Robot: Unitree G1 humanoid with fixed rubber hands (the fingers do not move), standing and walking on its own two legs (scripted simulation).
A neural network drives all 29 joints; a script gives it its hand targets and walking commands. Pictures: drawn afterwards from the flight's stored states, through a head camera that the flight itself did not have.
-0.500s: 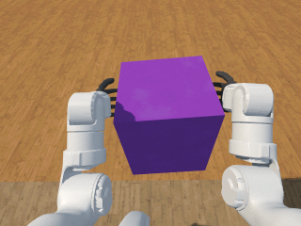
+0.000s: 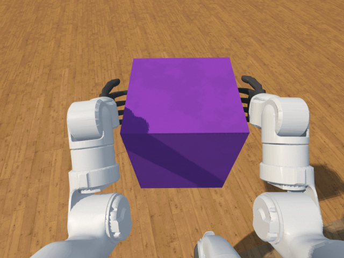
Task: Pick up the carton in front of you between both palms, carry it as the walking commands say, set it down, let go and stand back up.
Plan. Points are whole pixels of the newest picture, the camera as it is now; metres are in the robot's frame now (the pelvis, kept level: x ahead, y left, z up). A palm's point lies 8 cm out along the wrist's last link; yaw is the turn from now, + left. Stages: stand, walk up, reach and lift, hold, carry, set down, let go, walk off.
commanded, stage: carry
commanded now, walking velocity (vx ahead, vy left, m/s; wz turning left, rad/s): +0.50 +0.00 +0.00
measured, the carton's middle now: (181, 128) +0.39 -0.04 +0.09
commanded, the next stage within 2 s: none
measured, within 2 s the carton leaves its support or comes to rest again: neither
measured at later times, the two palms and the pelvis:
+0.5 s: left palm (87, 25) +0.71 +0.19 +0.20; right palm (189, 12) +0.73 -0.11 +0.21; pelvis +0.35 +0.01 +0.02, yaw +2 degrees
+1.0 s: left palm (108, 13) +0.98 +0.17 +0.13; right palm (181, 5) +1.00 -0.13 +0.13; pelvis +0.67 +0.01 +0.03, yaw +3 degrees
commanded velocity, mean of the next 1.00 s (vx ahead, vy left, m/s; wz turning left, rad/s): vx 0.50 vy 0.00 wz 0.00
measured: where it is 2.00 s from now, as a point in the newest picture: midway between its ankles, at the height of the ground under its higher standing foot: (155, 109)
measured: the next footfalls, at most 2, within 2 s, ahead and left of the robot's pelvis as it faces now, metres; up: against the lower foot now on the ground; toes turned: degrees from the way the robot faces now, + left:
right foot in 0.04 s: +0.22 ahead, -0.11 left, +0.03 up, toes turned -2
left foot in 0.48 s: +0.50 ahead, +0.09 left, +0.03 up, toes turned +7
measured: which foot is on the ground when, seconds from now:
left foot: down 0.00-0.08, up 0.10-0.46, down 0.48-0.96, up 0.98-1.00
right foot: up 0.00-0.02, down 0.04-0.50, up 0.52-0.94, down 0.96-1.00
